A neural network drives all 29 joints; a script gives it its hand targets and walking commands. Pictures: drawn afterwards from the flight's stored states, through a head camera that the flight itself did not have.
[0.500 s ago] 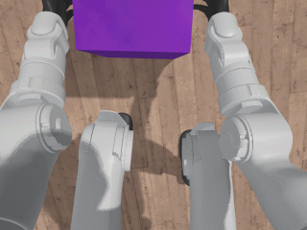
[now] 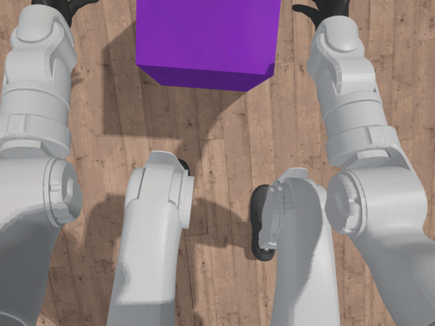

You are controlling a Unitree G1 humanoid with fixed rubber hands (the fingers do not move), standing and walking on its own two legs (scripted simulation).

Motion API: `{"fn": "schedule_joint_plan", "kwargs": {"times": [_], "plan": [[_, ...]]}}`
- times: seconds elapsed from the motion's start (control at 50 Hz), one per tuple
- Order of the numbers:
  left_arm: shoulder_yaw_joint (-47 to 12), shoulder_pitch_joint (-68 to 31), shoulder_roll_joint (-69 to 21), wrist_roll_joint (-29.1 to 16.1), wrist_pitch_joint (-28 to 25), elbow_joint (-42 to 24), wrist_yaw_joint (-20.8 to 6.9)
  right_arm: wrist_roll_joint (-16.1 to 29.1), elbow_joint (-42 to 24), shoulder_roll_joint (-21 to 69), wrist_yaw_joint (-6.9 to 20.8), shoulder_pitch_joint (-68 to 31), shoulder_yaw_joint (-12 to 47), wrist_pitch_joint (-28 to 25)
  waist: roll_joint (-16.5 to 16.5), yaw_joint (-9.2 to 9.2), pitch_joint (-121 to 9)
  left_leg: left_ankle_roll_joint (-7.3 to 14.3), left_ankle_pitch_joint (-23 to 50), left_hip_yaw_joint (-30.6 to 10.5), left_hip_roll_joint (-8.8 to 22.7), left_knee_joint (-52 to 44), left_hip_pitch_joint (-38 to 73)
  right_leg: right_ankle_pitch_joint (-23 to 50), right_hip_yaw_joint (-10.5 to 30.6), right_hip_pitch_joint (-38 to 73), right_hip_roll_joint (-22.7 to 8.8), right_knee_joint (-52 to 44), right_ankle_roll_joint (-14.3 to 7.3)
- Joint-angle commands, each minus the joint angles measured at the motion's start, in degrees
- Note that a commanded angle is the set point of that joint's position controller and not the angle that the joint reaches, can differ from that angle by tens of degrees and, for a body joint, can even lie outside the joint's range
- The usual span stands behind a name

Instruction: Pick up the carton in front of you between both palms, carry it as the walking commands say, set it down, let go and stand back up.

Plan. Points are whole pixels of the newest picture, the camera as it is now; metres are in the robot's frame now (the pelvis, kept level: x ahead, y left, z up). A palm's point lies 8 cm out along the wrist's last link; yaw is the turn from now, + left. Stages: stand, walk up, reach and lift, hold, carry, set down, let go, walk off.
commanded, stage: set down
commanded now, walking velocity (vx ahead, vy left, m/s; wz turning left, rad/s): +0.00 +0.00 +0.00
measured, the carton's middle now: (208, 27) +0.56 +0.10 -0.29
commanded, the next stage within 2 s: let go in 0.76 s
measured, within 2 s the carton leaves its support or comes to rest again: neither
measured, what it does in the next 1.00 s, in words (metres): rises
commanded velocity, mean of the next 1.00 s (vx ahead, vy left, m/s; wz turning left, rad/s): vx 0.00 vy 0.00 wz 0.00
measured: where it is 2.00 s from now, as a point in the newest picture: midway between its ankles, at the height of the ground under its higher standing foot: (218, 223)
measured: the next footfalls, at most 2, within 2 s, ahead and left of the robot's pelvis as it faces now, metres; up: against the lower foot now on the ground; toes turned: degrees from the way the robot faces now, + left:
none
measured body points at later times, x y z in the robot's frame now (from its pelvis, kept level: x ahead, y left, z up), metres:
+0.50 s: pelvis +0.03 +0.00 +0.13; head +0.34 +0.05 +0.45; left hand +0.51 +0.31 +0.01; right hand +0.56 -0.08 +0.01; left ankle +0.13 +0.12 -0.38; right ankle +0.10 -0.13 -0.38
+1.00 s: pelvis +0.06 +0.02 +0.26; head +0.34 +0.06 +0.62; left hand +0.47 +0.31 +0.14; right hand +0.51 -0.11 +0.14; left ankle +0.13 +0.12 -0.38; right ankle +0.10 -0.13 -0.38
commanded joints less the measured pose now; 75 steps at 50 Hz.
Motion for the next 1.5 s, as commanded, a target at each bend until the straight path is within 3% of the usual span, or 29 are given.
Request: {"fn": "schedule_joint_plan", "kwargs": {"times": [0.0,0.14,0.24,0.34,0.62,0.78,0.92,1.04,1.26,1.34,1.48], "plan": [[1.87,-11.73,6.28,1.94,-0.33,-7.31,0.07,-2.28,-4.31,-5.30,0.37,-10.60,-3.59,-0.87,7.44,0.60,-66.21,-1.73,13.12,5.41,-0.76,-13.45,49.31,4.57,-8.79,14.40,2.20,-14.28,-1.69],[4.16,-5.98,4.38,4.11,-0.39,-8.13,-0.94,-3.76,-5.08,-2.66,1.52,-6.21,-4.21,-1.74,6.10,1.04,-68.88,-1.83,18.04,6.04,-1.60,-18.53,49.68,8.66,-7.94,17.30,2.45,-20.51,-0.88],[6.41,-2.59,5.59,4.92,0.34,-11.43,-1.81,-3.89,-10.65,-1.27,1.62,-4.07,-2.79,-0.88,3.53,2.25,-74.85,-1.60,21.01,7.06,-2.01,-22.83,52.69,11.89,-7.57,24.62,2.50,-25.26,-0.32],[7.59,-0.30,6.13,4.86,1.59,-15.38,-3.03,-4.26,-16.04,-0.51,1.47,-1.86,-1.91,0.70,2.00,2.04,-78.47,-1.34,23.85,7.58,-2.39,-27.57,56.88,15.04,-7.20,31.52,2.33,-30.38,-0.08],[8.81,4.09,3.21,8.02,1.37,-15.41,-5.24,-6.14,-15.72,0.89,3.28,5.79,-4.18,0.44,5.01,0.12,-73.45,-1.46,28.94,5.87,-2.54,-42.96,71.09,18.52,-5.84,38.41,1.49,-46.89,-0.31],[9.91,7.42,1.34,10.75,-0.18,-13.26,-5.72,-8.07,-13.96,1.77,4.62,9.37,-5.18,-0.93,4.42,-0.10,-69.44,-0.95,29.28,4.88,-2.02,-51.95,77.08,20.08,-4.90,44.52,0.52,-56.27,-0.14],[7.53,22.87,0.26,14.19,0.32,-19.25,-6.54,-12.22,-19.29,2.98,4.38,25.40,-3.85,-0.85,4.59,-0.82,-71.84,-0.29,33.26,4.57,-2.13,-59.23,90.91,24.23,-4.96,55.80,0.35,-64.10,0.12],[3.47,35.40,-1.96,12.35,-1.24,-27.49,-6.30,-10.85,-26.10,2.36,5.98,37.32,-1.06,-3.12,6.24,-1.22,-64.03,-0.08,37.45,2.25,-1.27,-65.08,102.52,25.03,-3.93,60.02,-0.44,-70.40,-0.77],[-1.96,61.99,-6.75,9.19,-5.60,-28.97,-4.80,-9.08,-22.48,0.10,10.27,61.78,0.84,-8.38,6.56,-3.42,-49.11,-0.59,45.62,-1.00,0.08,-73.81,116.11,27.68,-2.36,70.57,-1.55,-80.30,-1.83],[-3.32,70.34,-7.36,8.84,-7.06,-31.20,-4.00,-8.32,-23.63,-0.80,11.21,69.15,2.22,-10.02,6.03,-3.80,-43.19,-0.58,44.16,-0.77,-0.06,-78.43,118.33,30.16,-1.55,79.79,-2.00,-84.85,-2.27],[-5.99,81.66,-7.93,8.19,-8.05,-34.83,-3.35,-7.10,-27.62,-3.09,12.68,79.72,3.93,-11.15,2.72,-4.62,-30.63,-0.59,35.27,1.56,-1.36,-87.96,120.72,34.50,-0.70,99.18,-2.97,-93.38,-2.38]]}}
